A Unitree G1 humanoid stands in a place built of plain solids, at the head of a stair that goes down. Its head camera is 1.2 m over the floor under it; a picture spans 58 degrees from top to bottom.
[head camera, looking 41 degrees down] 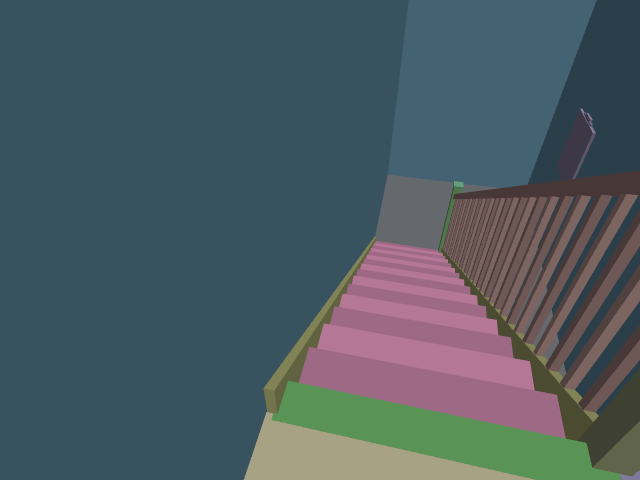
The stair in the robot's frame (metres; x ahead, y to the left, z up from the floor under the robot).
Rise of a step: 0.18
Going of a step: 0.26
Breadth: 0.88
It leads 13 degrees to the right of straight ahead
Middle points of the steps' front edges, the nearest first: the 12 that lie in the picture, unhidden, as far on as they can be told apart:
0.63 -0.32 0.00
0.88 -0.39 -0.18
1.13 -0.45 -0.36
1.38 -0.50 -0.55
1.64 -0.56 -0.73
1.89 -0.62 -0.91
2.14 -0.68 -1.10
2.40 -0.74 -1.28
2.65 -0.79 -1.46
2.90 -0.85 -1.65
3.16 -0.91 -1.83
3.41 -0.97 -2.01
